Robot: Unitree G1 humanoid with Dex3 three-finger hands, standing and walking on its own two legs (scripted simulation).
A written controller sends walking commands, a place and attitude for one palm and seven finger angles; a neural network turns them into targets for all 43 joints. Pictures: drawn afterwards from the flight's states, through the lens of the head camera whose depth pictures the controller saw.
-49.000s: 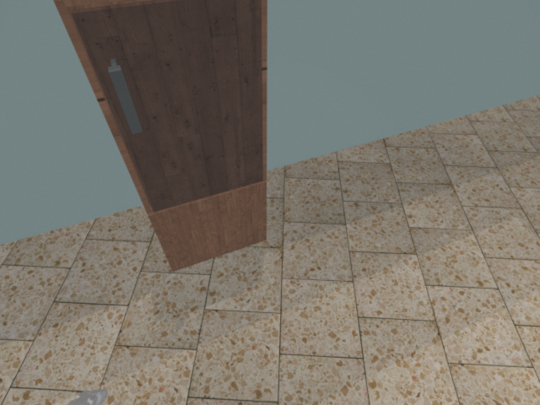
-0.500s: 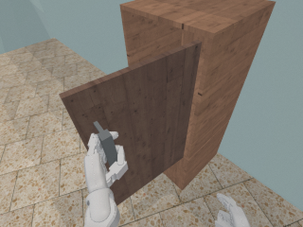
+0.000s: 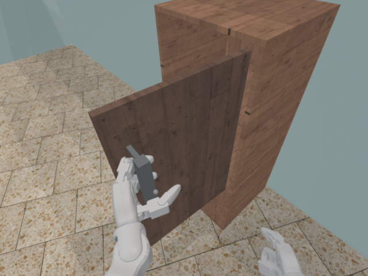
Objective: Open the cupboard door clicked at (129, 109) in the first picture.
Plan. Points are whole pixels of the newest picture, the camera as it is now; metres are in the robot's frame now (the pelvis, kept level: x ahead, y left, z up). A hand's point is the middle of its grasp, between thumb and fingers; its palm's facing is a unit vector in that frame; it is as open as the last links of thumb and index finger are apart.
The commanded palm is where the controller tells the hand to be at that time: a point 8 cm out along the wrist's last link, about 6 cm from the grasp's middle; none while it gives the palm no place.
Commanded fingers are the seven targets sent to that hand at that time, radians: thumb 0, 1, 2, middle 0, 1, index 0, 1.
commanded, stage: open thumb and fingers to let go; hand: left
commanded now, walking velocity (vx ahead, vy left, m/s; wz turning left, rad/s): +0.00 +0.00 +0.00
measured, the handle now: (141, 177) +0.30 +0.11 +0.09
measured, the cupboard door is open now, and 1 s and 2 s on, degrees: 86 88 88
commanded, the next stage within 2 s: slide the hand sideways off the handle in 0.44 s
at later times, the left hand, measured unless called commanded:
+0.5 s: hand (154, 188) +0.27 +0.08 +0.10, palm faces +0.29 -0.96 -0.01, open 14.7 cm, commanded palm +0.22 +0.11 +0.09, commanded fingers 0.00 -0.50 0.30 -0.15 -0.30 -0.15 -0.30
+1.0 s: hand (153, 208) +0.23 +0.08 +0.10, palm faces -0.12 -0.99 +0.01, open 16.1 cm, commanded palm +0.19 +0.14 +0.09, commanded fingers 0.00 -0.50 0.30 -0.15 -0.30 -0.15 -0.30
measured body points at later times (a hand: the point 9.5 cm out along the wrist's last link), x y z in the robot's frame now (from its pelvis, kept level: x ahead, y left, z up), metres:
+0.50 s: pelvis -0.01 +0.02 -0.01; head -0.02 +0.01 +0.44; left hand +0.25 +0.13 +0.10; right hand +0.19 -0.18 -0.09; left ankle +0.02 +0.13 -0.72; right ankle +0.00 -0.08 -0.72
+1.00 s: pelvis +0.00 +0.02 -0.01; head -0.01 +0.01 +0.44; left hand +0.23 +0.13 +0.10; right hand +0.17 -0.19 -0.08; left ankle +0.02 +0.13 -0.72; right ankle +0.00 -0.08 -0.72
